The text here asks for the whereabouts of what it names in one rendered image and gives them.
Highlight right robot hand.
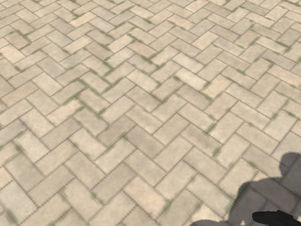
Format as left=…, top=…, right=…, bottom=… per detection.
left=252, top=210, right=301, bottom=226

